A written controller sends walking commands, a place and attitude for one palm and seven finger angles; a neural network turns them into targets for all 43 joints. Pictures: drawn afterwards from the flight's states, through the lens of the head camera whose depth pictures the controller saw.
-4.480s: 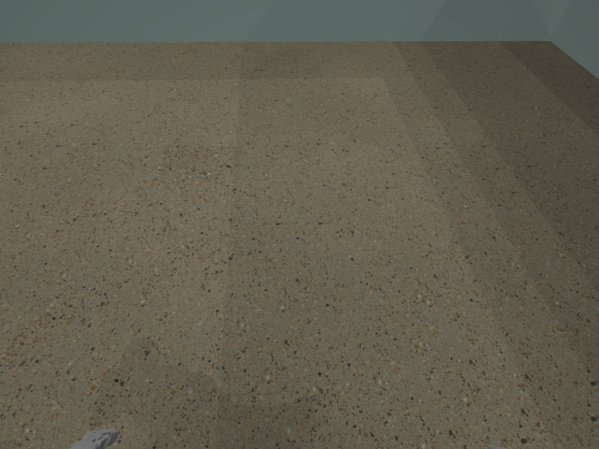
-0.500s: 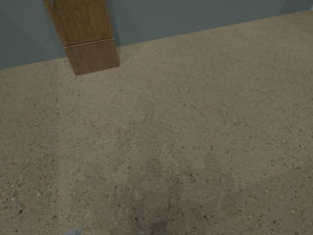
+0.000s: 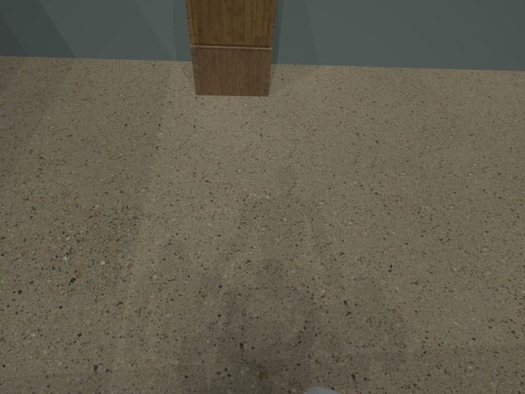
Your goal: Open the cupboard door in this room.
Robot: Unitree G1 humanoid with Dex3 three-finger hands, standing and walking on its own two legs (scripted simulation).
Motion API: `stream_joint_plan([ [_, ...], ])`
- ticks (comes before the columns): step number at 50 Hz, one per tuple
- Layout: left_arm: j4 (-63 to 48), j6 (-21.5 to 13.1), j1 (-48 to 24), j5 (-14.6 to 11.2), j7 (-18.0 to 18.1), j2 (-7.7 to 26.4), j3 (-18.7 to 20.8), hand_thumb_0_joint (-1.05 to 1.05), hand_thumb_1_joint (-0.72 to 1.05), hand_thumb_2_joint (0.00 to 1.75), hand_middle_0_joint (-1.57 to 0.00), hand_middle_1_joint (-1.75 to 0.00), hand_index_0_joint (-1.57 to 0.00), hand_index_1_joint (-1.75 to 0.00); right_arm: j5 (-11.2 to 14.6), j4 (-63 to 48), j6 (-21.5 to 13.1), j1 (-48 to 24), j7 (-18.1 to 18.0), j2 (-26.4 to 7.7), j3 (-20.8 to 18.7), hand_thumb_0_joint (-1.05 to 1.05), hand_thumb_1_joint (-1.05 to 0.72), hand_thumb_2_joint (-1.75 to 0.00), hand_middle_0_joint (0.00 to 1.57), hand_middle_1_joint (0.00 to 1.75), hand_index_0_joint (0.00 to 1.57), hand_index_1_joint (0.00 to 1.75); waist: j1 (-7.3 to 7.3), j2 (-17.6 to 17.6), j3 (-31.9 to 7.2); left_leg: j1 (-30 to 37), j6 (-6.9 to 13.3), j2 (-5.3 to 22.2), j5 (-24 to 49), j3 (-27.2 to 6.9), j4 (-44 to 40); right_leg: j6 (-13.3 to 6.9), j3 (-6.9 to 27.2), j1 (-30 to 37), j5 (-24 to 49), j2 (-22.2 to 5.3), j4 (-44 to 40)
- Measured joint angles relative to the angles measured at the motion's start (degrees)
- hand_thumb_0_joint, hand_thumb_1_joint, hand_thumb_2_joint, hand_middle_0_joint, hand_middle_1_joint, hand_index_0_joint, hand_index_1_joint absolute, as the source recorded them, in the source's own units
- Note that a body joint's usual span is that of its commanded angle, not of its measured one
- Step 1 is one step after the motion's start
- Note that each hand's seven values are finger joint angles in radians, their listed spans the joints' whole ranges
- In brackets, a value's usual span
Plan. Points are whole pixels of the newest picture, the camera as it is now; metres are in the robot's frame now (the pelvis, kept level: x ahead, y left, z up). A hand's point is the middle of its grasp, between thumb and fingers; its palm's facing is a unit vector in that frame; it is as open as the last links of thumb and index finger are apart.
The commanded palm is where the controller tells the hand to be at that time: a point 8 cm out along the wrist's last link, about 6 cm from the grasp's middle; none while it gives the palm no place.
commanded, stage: turn or walk to find it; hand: left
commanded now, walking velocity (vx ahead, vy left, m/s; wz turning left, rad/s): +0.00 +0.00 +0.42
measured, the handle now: out of the picture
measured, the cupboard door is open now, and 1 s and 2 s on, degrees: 0 0 0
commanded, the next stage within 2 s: none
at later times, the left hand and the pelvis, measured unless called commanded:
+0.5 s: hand out of the picture +0.01 +0.17 -0.14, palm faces +0.23 -0.94 -0.27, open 7.4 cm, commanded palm none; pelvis -0.02 -0.03 +0.01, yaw +13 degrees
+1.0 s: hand out of the picture -0.04 +0.22 -0.15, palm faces +0.43 -0.86 -0.27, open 7.4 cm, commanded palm none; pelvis -0.04 -0.01 +0.01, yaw +24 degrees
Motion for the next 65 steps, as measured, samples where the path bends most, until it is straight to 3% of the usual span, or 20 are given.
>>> stream_joint_plan([
  [5, -0.75, -0.50, -1.31, -0.31, -0.50, -0.25, -0.07, 0.01, 0.91, 0.90, -0.20, -0.30, -0.20, -0.30, -0.08, -0.11, -0.01, -0.01, -0.29, 0.46, 0.57, 0.00, -0.90, -0.90, 0.20, 0.30, 0.20, 0.30, -0.32, 1.77, -0.35, 1.07, 0.01, -0.59, 3.35, -2.20, -4.46, 0.52, 1.81, -0.46, 2.30, 1.70, -1.04],
  [10, -2.47, -1.32, -2.81, -0.56, -0.43, -1.69, -0.64, 0.01, 0.91, 0.90, -0.20, -0.30, -0.20, -0.30, -0.27, -0.26, 0.63, 0.07, -0.05, 0.01, 0.17, 0.00, -0.90, -0.90, 0.20, 0.30, 0.20, 0.30, -1.16, 3.77, -0.81, 0.00, -0.73, -1.44, 4.45, -4.49, -4.60, 0.24, 2.35, 3.95, 3.45, 3.31, -12.46],
  [12, -3.27, -2.11, -2.98, -0.61, -0.40, -2.25, -0.94, 0.01, 0.91, 0.90, -0.20, -0.30, -0.20, -0.30, -0.12, -0.36, 0.92, 0.38, 0.08, -0.34, -0.16, 0.00, -0.90, -0.90, 0.20, 0.30, 0.20, 0.30, -1.28, 4.34, -1.18, -1.22, -1.39, -1.97, 4.07, -5.35, -2.98, 0.04, 1.96, 7.41, 8.20, 3.88, -20.62],
  [13, -3.60, -2.69, -2.94, -0.43, -0.31, -2.64, -1.10, 0.01, 0.91, 0.90, -0.20, -0.30, -0.20, -0.30, 0.09, -0.45, 1.05, 0.59, 0.19, -0.69, -0.41, 0.00, -0.90, -0.90, 0.20, 0.30, 0.20, 0.30, -1.20, 4.87, -1.34, -2.21, -1.78, -2.10, 3.43, -5.83, -1.25, -1.35, 1.48, 8.64, 11.88, 4.05, -23.92],
  [16, -4.13, -3.46, -2.68, 0.11, -0.19, -4.26, -1.77, 0.01, 0.91, 0.90, -0.20, -0.30, -0.20, -0.30, 0.15, -0.13, 2.24, 0.94, 0.36, -1.86, -1.41, 0.00, -0.90, -0.90, 0.20, 0.30, 0.20, 0.30, -1.24, 6.40, -1.25, -7.41, -1.68, -2.86, -6.53, -6.37, 13.27, -4.47, -0.70, 9.04, 11.11, 3.65, -23.06],
  [19, -4.16, -3.20, -1.63, 0.28, 0.01, -5.18, -2.09, 0.01, 0.90, 0.90, -0.20, -0.30, -0.21, -0.30, -0.08, 0.44, 3.03, 1.14, 0.92, -2.75, -2.05, 0.01, -0.90, -0.90, 0.20, 0.30, 0.20, 0.30, -1.15, 6.33, -1.49, -11.80, -2.03, -2.36, -5.55, -4.98, 27.72, -4.76, -2.00, 10.52, 11.43, 2.80, -25.54],
  [22, -3.56, -3.14, -1.11, 0.42, 0.11, -5.42, -2.26, 0.01, 0.90, 0.90, -0.20, -0.30, -0.21, -0.30, -0.11, 0.76, 3.03, 1.59, 1.18, -3.14, -2.22, 0.01, -0.91, -0.90, 0.20, 0.30, 0.20, 0.30, -1.48, 5.64, -1.32, -12.37, -3.09, -0.74, -3.68, -3.76, 31.21, -4.66, -3.50, 11.54, 12.43, 1.92, -27.48],
  [30, -2.22, -3.53, -0.16, 0.81, -0.17, -4.21, -2.03, 0.01, 0.90, 0.90, -0.20, -0.30, -0.21, -0.30, 0.46, 1.93, 2.98, 0.69, 0.87, -2.74, -1.30, 0.01, -0.91, -0.90, 0.20, 0.30, 0.19, 0.30, -0.15, 2.81, 0.25, -4.57, -3.75, 1.22, -7.61, -0.59, 13.40, -3.48, -7.06, 11.03, 11.85, -0.75, -26.35],
  [33, -1.40, -2.97, 0.61, 0.46, -0.18, -2.98, -1.42, 0.01, 0.90, 0.90, -0.20, -0.30, -0.21, -0.30, 0.56, 1.09, 1.85, 0.17, 0.85, -2.45, -0.73, 0.01, -0.91, -0.90, 0.20, 0.30, 0.19, 0.30, -0.03, 2.09, 0.19, 0.35, -2.89, 1.20, -0.75, 1.11, 1.16, -2.15, -8.48, 9.46, 9.94, -1.88, -22.46],
  [35, -0.90, -1.90, 0.75, 0.10, -0.15, -1.60, -0.79, 0.01, 0.90, 0.90, -0.20, -0.30, -0.21, -0.30, 0.31, 0.62, 0.91, -0.46, 0.79, -1.59, -0.56, 0.01, -0.91, -0.90, 0.20, 0.30, 0.19, 0.30, 0.18, 0.53, 0.27, 0.12, 0.06, 0.19, -0.72, 1.38, 0.78, -1.08, -6.10, 6.26, 4.76, -2.71, -15.55],
  [37, -0.04, -0.54, 0.42, 0.09, 0.13, -0.54, -0.38, 0.01, 0.90, 0.90, -0.20, -0.30, -0.21, -0.30, 0.18, 0.20, 0.20, -0.71, 0.42, -0.58, -0.08, 0.01, -0.91, -0.90, 0.20, 0.30, 0.19, 0.30, 0.36, -0.14, 0.26, 0.03, 0.55, -0.09, -1.27, 1.16, 1.14, -0.38, -2.00, 2.60, -0.21, -1.34, -6.26],
  [41, 0.45, -0.24, -0.65, -0.10, -0.26, 0.17, 0.05, 0.01, 0.91, 0.90, -0.20, -0.30, -0.20, -0.30, 0.09, -0.12, -0.27, -0.34, -0.33, 0.55, 0.65, 0.00, -0.90, -0.90, 0.20, 0.30, 0.20, 0.30, 0.17, 0.62, -0.24, 1.69, 0.47, -0.41, 1.36, -0.40, -3.17, 0.44, 1.36, -1.43, 2.68, 0.47, 3.24],
  [45, -0.76, -0.66, -2.00, -0.28, -0.43, -0.19, -0.10, 0.01, 0.91, 0.90, -0.20, -0.30, -0.20, -0.30, 0.07, -0.17, -0.28, 0.19, -0.33, 0.92, 0.83, 0.00, -0.90, -0.90, 0.20, 0.30, 0.20, 0.30, -0.22, 1.83, -0.64, 2.51, 0.53, -0.98, 3.53, -2.11, -6.17, 1.03, 2.54, -1.13, 3.71, 1.30, 0.42],
  [50, -2.56, -1.13, -4.12, -0.52, -0.33, -1.54, -0.58, 0.01, 0.91, 0.90, -0.20, -0.30, -0.20, -0.30, -0.22, -0.19, 0.28, 0.97, -0.10, 0.59, 0.36, 0.00, -0.90, -0.90, 0.20, 0.30, 0.20, 0.30, -1.36, 3.44, -0.90, 1.59, -0.29, -1.74, 4.36, -4.36, -6.04, 0.79, 2.93, 2.30, 3.23, 2.80, -9.39],
  [54, -4.11, -2.72, -4.62, -0.52, -0.32, -2.85, -1.26, 0.01, 0.91, 0.90, -0.20, -0.30, -0.20, -0.30, 0.05, -0.20, 0.91, 2.03, 0.12, -0.45, -0.46, 0.00, -0.90, -0.90, 0.20, 0.30, 0.20, 0.30, -1.81, 4.85, -1.48, -1.11, -1.81, -2.48, 3.07, -6.17, -1.94, -0.52, 1.94, 8.33, 11.11, 4.04, -24.07],
  [56, -4.35, -3.55, -4.63, -0.07, -0.18, -4.07, -1.78, 0.01, 0.91, 0.90, -0.20, -0.30, -0.20, -0.30, 0.20, 0.13, 1.58, 2.17, 0.13, -1.41, -1.18, 0.00, -0.90, -0.90, 0.20, 0.30, 0.20, 0.30, -2.03, 6.37, -1.10, -4.36, -1.92, -2.70, -4.75, -6.85, 6.62, -3.48, 0.41, 8.36, 11.60, 4.25, -23.23],
  [58, -4.71, -3.65, -3.88, 0.03, -0.08, -4.88, -2.12, 0.01, 0.91, 0.90, -0.20, -0.30, -0.21, -0.30, 0.11, 0.48, 2.55, 2.50, 0.28, -2.06, -1.74, 0.00, -0.90, -0.90, 0.20, 0.30, 0.20, 0.30, -1.82, 6.29, -1.27, -8.25, -1.83, -3.33, -8.45, -6.12, 18.44, -5.01, -0.59, 9.07, 11.36, 3.40, -23.65],
  [61, -4.30, -3.39, -2.69, 0.12, 0.02, -5.63, -2.46, 0.01, 0.90, 0.90, -0.20, -0.30, -0.21, -0.30, -0.11, 0.97, 2.98, 2.74, 0.80, -3.06, -2.27, 0.01, -0.91, -0.90, 0.20, 0.30, 0.20, 0.30, -1.93, 6.32, -1.32, -11.79, -2.59, -2.11, -5.22, -4.76, 30.13, -5.38, -2.10, 10.83, 12.53, 2.69, -26.29],
  [65, -3.31, -3.22, -1.63, 0.27, 0.12, -5.77, -2.52, 0.01, 0.90, 0.90, -0.20, -0.30, -0.21, -0.30, -0.16, 1.51, 3.23, 3.39, 1.07, -3.50, -2.39, 0.01, -0.91, -0.90, 0.20, 0.30, 0.20, 0.30, -2.08, 5.53, -1.30, -11.71, -3.82, 0.23, -3.12, -3.73, 31.49, -5.41, -4.43, 12.00, 13.45, 1.73, -28.26],
])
